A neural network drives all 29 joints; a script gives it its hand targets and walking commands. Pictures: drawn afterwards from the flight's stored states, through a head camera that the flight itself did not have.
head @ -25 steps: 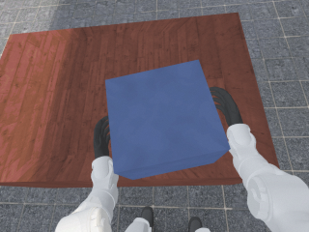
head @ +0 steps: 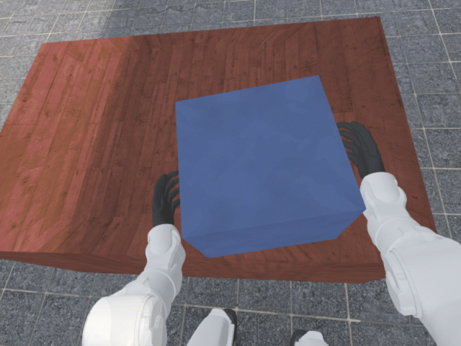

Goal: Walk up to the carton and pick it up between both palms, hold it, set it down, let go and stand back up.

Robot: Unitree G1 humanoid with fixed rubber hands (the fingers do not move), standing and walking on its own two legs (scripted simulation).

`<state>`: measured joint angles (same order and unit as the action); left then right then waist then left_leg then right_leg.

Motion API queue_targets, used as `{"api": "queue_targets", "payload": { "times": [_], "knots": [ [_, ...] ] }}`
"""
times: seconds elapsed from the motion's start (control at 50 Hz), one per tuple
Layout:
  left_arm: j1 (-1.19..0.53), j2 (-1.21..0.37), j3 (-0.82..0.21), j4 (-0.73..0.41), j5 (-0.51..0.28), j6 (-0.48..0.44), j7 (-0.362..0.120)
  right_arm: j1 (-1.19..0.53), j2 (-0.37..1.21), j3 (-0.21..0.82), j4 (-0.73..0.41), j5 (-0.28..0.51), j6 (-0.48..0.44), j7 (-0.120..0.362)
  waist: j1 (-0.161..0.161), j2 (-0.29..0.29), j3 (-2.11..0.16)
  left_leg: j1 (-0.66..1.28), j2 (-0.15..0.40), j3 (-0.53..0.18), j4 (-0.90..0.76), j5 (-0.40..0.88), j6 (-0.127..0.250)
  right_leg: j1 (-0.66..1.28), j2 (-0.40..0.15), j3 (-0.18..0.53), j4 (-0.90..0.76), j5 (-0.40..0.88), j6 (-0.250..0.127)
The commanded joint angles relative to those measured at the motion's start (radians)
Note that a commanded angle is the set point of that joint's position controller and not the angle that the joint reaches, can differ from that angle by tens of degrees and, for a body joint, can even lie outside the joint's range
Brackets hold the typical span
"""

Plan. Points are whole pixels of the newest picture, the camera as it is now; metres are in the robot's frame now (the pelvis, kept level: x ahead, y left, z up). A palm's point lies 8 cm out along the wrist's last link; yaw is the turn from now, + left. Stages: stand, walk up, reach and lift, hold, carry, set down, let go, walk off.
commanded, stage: set down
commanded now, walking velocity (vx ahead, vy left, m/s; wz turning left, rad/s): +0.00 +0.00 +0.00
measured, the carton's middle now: (259, 173) +0.44 +0.05 -0.07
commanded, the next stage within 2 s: none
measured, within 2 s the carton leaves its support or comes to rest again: neither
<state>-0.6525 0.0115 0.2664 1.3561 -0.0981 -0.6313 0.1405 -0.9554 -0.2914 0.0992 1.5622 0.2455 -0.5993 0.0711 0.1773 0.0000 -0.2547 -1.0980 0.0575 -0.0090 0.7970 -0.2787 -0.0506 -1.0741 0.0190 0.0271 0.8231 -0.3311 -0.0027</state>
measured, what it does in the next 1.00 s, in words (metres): stands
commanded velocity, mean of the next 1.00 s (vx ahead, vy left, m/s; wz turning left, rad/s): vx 0.00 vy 0.00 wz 0.00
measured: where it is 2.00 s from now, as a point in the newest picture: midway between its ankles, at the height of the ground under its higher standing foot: outside the picture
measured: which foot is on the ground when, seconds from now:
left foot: down 0.00-1.00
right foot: down 0.00-1.00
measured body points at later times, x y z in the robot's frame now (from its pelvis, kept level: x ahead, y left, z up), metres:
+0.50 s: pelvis -0.02 +0.00 -0.01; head +0.13 -0.01 +0.42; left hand +0.32 +0.24 -0.05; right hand +0.44 -0.17 -0.04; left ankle +0.03 +0.15 -0.68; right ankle +0.01 -0.12 -0.68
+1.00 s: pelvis -0.04 +0.00 -0.01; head +0.10 -0.01 +0.42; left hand +0.27 +0.24 -0.04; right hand +0.38 -0.21 -0.05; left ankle +0.03 +0.15 -0.68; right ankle +0.01 -0.12 -0.68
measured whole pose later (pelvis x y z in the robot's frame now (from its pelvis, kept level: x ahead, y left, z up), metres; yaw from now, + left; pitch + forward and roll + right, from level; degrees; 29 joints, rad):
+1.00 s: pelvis -0.04 +0.00 -0.01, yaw +0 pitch +30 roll +0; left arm -0.32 0.03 0.14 0.81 -0.14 -0.42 0.15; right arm -0.58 -0.45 0.17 1.27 0.41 -0.57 0.20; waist 0.18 -0.02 -0.26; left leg -1.11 0.06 -0.01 0.83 -0.25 -0.05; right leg -1.08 0.03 0.03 0.86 -0.30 0.00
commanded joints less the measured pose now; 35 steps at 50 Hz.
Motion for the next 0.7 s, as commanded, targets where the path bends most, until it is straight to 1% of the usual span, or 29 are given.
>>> {"api": "queue_targets", "payload": {
  "times": [0.0, 0.02, 0.04, 0.06, 0.1, 0.12, 0.14, 0.18, 0.2, 0.22, 0.24, 0.26, 0.28, 0.3, 0.32, 0.34, 0.36, 0.4, 0.42, 0.44, 0.5, 0.52, 0.54, 0.56, 0.58, 0.6, 0.62, 0.64, 0.68],
  "knots": [
    [-0.268, 0.195, -0.085, -0.159, -0.113, 0.0, 0.017, -0.38, -0.213, 0.127, -0.114, 0.106, -0.002, 0.028, 0.091, -0.134, -0.77, 0.323, -0.061, 0.121, 0.118, 0.539, -0.013, 0.232, 0.091, -0.058, -0.002, 0.268, 0.008],
    [-0.272, 0.218, -0.083, -0.163, -0.13, 0.007, 0.015, -0.416, -0.225, 0.126, -0.15, 0.104, 0.004, 0.032, 0.103, -0.165, -0.793, 0.3, -0.055, 0.128, 0.123, 0.513, -0.01, 0.244, 0.093, -0.055, 0.008, 0.247, 0.013],
    [-0.219, 0.198, -0.12, -0.251, -0.138, 0.001, 0.015, -0.35, -0.247, 0.132, -0.199, 0.117, -0.008, 0.033, 0.07, -0.161, -0.84, 0.352, -0.054, 0.12, 0.126, 0.535, -0.014, 0.271, 0.1, -0.071, 0.011, 0.313, 0.015],
    [-0.28, 0.205, -0.128, -0.205, -0.14, 0.014, 0.014, -0.4, -0.239, 0.133, -0.17, 0.123, 0.01, 0.037, 0.065, -0.137, -0.801, 0.328, -0.058, 0.125, 0.129, 0.535, -0.015, 0.232, 0.091, -0.063, 0.002, 0.286, 0.011],
    [-0.174, 0.203, -0.097, -0.237, -0.115, 0.032, 0.007, -0.306, -0.231, 0.17, -0.185, 0.152, 0.0, 0.038, 0.082, -0.155, -0.804, 0.35, -0.06, 0.121, 0.138, 0.597, -0.015, 0.297, 0.09, -0.055, 0.01, 0.392, 0.018],
    [-0.24, 0.215, -0.089, -0.185, -0.128, 0.042, 0.002, -0.382, -0.233, 0.159, -0.195, 0.133, 0.009, 0.038, 0.095, -0.194, -0.789, 0.29, -0.062, 0.132, 0.142, 0.556, -0.009, 0.287, 0.087, -0.048, 0.023, 0.329, 0.023],
    [-0.229, 0.21, -0.082, -0.197, -0.125, 0.048, 0.003, -0.382, -0.258, 0.149, -0.19, 0.137, 0.007, 0.045, 0.09, -0.198, -0.76, 0.288, -0.057, 0.132, 0.13, 0.523, -0.007, 0.295, 0.087, -0.053, 0.026, 0.311, 0.025],
    [-0.144, 0.203, -0.089, -0.26, -0.108, 0.052, 0.002, -0.283, -0.255, 0.156, -0.219, 0.15, -0.001, 0.044, 0.084, -0.174, -0.764, 0.331, -0.057, 0.136, 0.117, 0.523, -0.013, 0.33, 0.088, -0.051, 0.008, 0.329, 0.022],
    [-0.229, 0.216, -0.095, -0.24, -0.123, 0.062, 0.005, -0.362, -0.265, 0.147, -0.214, 0.15, 0.013, 0.05, 0.085, -0.175, -0.742, 0.321, -0.056, 0.129, 0.12, 0.503, -0.011, 0.285, 0.091, -0.052, 0.012, 0.257, 0.015],
    [-0.117, 0.202, -0.096, -0.25, -0.118, 0.066, -0.004, -0.24, -0.255, 0.179, -0.203, 0.178, 0.005, 0.048, 0.076, -0.176, -0.735, 0.382, -0.053, 0.126, 0.122, 0.557, -0.014, 0.312, 0.09, -0.054, 0.004, 0.342, 0.017],
    [-0.146, 0.205, -0.09, -0.259, -0.108, 0.071, -0.008, -0.27, -0.253, 0.185, -0.226, 0.172, 0.006, 0.051, 0.085, -0.181, -0.735, 0.349, -0.058, 0.136, 0.122, 0.551, -0.011, 0.327, 0.089, -0.046, 0.008, 0.358, 0.022],
    [-0.202, 0.218, -0.078, -0.214, -0.107, 0.077, -0.003, -0.319, -0.252, 0.169, -0.191, 0.163, 0.018, 0.051, 0.092, -0.172, -0.703, 0.298, -0.061, 0.14, 0.114, 0.496, -0.009, 0.317, 0.081, -0.037, 0.01, 0.278, 0.02],
    [-0.174, 0.208, -0.085, -0.251, -0.104, 0.082, -0.002, -0.297, -0.273, 0.164, -0.189, 0.179, 0.016, 0.056, 0.075, -0.167, -0.701, 0.347, -0.053, 0.125, 0.113, 0.511, -0.012, 0.305, 0.088, -0.048, 0.008, 0.283, 0.014],
    [-0.126, 0.201, -0.073, -0.282, -0.095, 0.082, 0.002, -0.27, -0.28, 0.177, -0.215, 0.2, 0.007, 0.058, 0.096, -0.158, -0.722, 0.385, -0.049, 0.121, 0.107, 0.552, -0.015, 0.321, 0.091, -0.056, 0.006, 0.31, 0.013],
    [-0.088, 0.18, -0.099, -0.333, -0.097, 0.08, -0.001, -0.219, -0.281, 0.164, -0.23, 0.192, -0.006, 0.061, 0.065, -0.148, -0.728, 0.418, -0.054, 0.115, 0.107, 0.571, -0.018, 0.327, 0.091, -0.057, -0.007, 0.325, 0.01],
    [-0.158, 0.208, -0.09, -0.247, -0.107, 0.086, -0.003, -0.278, -0.274, 0.169, -0.228, 0.179, 0.012, 0.063, 0.091, -0.166, -0.688, 0.341, -0.053, 0.134, 0.103, 0.489, -0.013, 0.301, 0.091, -0.046, -0.002, 0.23, 0.009],
    [-0.129, 0.206, -0.1, -0.269, -0.106, 0.093, -0.004, -0.25, -0.286, 0.17, -0.239, 0.194, 0.014, 0.065, 0.073, -0.169, -0.659, 0.367, -0.052, 0.129, 0.091, 0.473, -0.008, 0.315, 0.089, -0.049, -0.015, 0.233, 0.011],
    [-0.08, 0.189, -0.099, -0.393, -0.099, 0.094, 0.004, -0.19, -0.313, 0.154, -0.273, 0.202, 0.003, 0.071, 0.056, -0.157, -0.717, 0.448, -0.048, 0.117, 0.094, 0.542, -0.018, 0.334, 0.101, -0.063, -0.013, 0.304, 0.008],
    [-0.098, 0.188, -0.091, -0.347, -0.102, 0.105, -0.001, -0.223, -0.299, 0.153, -0.286, 0.195, 0.005, 0.069, 0.067, -0.174, -0.695, 0.411, -0.047, 0.12, 0.101, 0.524, -0.014, 0.32, 0.097, -0.056, -0.011, 0.266, 0.008],
    [-0.15, 0.196, -0.111, -0.311, -0.109, 0.104, 0.001, -0.269, -0.305, 0.132, -0.253, 0.182, 0.015, 0.072, 0.055, -0.16, -0.675, 0.38, -0.051, 0.123, 0.092, 0.453, -0.013, 0.292, 0.091, -0.049, -0.017, 0.177, 0.006],
    [-0.053, 0.182, -0.108, -0.431, -0.103, 0.109, 0.01, -0.173, -0.325, 0.14, -0.317, 0.205, 0.005, 0.08, 0.046, -0.168, -0.705, 0.457, -0.042, 0.104, 0.083, 0.496, -0.016, 0.337, 0.098, -0.063, -0.025, 0.253, 0.001],
    [-0.009, 0.168, -0.12, -0.441, -0.103, 0.111, 0.013, -0.126, -0.337, 0.134, -0.311, 0.205, 0.0, 0.084, 0.039, -0.167, -0.702, 0.481, -0.044, 0.1, 0.082, 0.498, -0.019, 0.334, 0.1, -0.066, -0.023, 0.242, 0.003],
    [-0.054, 0.182, -0.102, -0.402, -0.096, 0.125, 0.011, -0.171, -0.328, 0.131, -0.283, 0.201, 0.008, 0.083, 0.044, -0.172, -0.662, 0.449, -0.045, 0.104, 0.08, 0.482, -0.015, 0.32, 0.099, -0.055, -0.031, 0.215, 0.003],
    [-0.024, 0.158, -0.118, -0.403, -0.091, 0.132, 0.009, -0.134, -0.323, 0.137, -0.24, 0.205, 0.01, 0.09, 0.03, -0.164, -0.64, 0.466, -0.043, 0.1, 0.065, 0.447, -0.017, 0.323, 0.098, -0.059, -0.039, 0.203, 0.003],
    [-0.037, 0.166, -0.125, -0.441, -0.101, 0.133, 0.009, -0.162, -0.345, 0.111, -0.3, 0.204, 0.008, 0.094, 0.028, -0.162, -0.655, 0.459, -0.044, 0.098, 0.069, 0.444, -0.016, 0.318, 0.097, -0.059, -0.033, 0.204, 0.004],
    [0.012, 0.165, -0.112, -0.479, -0.094, 0.134, 0.011, -0.112, -0.338, 0.15, -0.324, 0.225, 0.002, 0.094, 0.044, -0.168, -0.655, 0.477, -0.046, 0.104, 0.064, 0.469, -0.015, 0.359, 0.099, -0.058, -0.041, 0.233, -0.002],
    [0.019, 0.163, -0.108, -0.461, -0.093, 0.139, 0.012, -0.104, -0.329, 0.138, -0.298, 0.216, 0.003, 0.099, 0.049, -0.157, -0.641, 0.469, -0.047, 0.099, 0.066, 0.476, -0.015, 0.356, 0.093, -0.05, -0.036, 0.222, -0.004],
    [0.016, 0.161, -0.134, -0.48, -0.092, 0.14, 0.011, -0.115, -0.364, 0.102, -0.305, 0.208, -0.007, 0.105, 0.018, -0.163, -0.642, 0.472, -0.046, 0.088, 0.056, 0.439, -0.016, 0.345, 0.1, -0.059, -0.041, 0.204, -0.004],
    [0.153, 0.121, -0.141, -0.573, -0.076, 0.144, 0.012, 0.007, -0.383, 0.083, -0.331, 0.214, -0.034, 0.109, -0.005, -0.151, -0.661, 0.557, -0.039, 0.064, 0.042, 0.498, -0.023, 0.382, 0.104, -0.069, -0.052, 0.294, -0.008]
  ]
}}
